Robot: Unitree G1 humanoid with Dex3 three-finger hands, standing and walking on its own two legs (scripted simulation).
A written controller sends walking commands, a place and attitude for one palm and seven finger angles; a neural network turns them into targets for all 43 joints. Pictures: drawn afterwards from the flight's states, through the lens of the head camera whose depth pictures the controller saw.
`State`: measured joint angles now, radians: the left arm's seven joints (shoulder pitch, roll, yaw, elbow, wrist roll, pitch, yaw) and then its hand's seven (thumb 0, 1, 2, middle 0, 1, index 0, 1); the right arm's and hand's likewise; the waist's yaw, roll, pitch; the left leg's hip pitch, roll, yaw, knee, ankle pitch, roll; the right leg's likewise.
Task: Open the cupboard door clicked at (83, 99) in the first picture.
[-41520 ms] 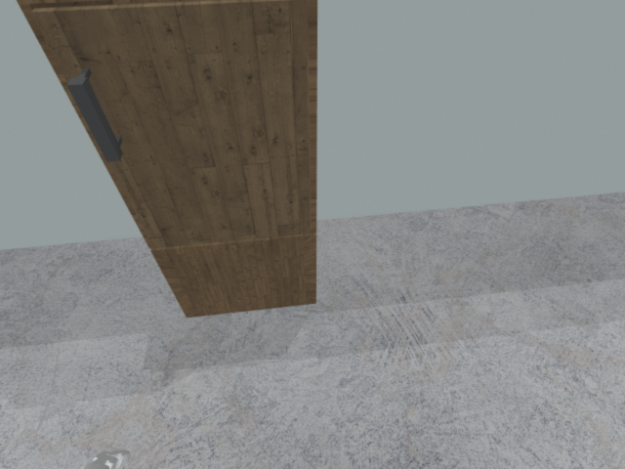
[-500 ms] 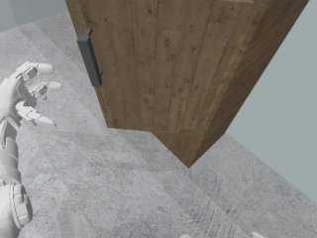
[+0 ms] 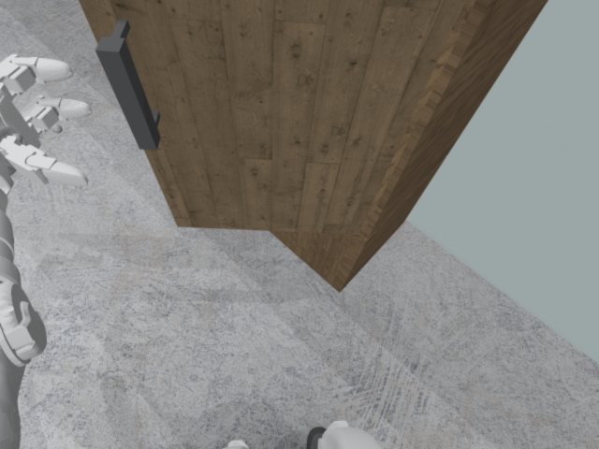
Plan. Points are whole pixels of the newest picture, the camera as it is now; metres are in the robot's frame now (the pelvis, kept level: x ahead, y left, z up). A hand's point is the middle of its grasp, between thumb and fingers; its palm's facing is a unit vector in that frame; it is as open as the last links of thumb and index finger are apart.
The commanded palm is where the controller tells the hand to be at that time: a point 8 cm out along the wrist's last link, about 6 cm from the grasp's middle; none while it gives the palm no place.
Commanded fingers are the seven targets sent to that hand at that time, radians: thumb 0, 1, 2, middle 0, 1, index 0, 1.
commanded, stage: move the hooked fingers beside the handle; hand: left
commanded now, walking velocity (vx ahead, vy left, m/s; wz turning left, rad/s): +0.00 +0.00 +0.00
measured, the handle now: (137, 89) +0.56 +0.19 +0.11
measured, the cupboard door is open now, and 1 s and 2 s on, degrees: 42 42 42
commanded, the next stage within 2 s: slide the fingers in behind the handle in 1.06 s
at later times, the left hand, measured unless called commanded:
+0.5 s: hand (65, 110) +0.52 +0.26 +0.12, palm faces -0.07 -1.00 -0.01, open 14.0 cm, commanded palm +0.50 +0.31 +0.11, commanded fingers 0.00 -0.50 0.30 -0.30 -1.20 -0.30 -1.20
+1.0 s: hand (67, 117) +0.51 +0.26 +0.12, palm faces -0.06 -1.00 -0.02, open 14.0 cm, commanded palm +0.50 +0.30 +0.11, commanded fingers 0.00 -0.50 0.30 -0.30 -1.20 -0.30 -1.20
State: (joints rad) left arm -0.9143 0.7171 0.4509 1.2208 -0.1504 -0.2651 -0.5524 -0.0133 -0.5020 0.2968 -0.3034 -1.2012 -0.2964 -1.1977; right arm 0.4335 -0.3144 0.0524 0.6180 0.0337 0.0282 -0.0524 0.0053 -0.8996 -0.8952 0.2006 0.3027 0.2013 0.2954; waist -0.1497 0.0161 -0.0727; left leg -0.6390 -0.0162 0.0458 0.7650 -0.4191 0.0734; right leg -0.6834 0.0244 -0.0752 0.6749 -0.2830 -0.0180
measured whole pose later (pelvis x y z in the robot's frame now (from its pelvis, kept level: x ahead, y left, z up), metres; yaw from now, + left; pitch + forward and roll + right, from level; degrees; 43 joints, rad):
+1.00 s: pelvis +0.01 +0.00 -0.01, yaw +0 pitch +19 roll -4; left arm -0.98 0.75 0.45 1.25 -0.11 -0.26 -0.52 -0.01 -0.50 0.30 -0.30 -1.20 -0.30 -1.20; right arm 0.40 -0.30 0.07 0.57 0.03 0.09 -0.04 0.00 -0.90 -0.90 0.20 0.30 0.20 0.30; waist -0.17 0.02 -0.08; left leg -0.70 0.00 0.03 0.82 -0.45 0.07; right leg -0.73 0.04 -0.09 0.70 -0.30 -0.02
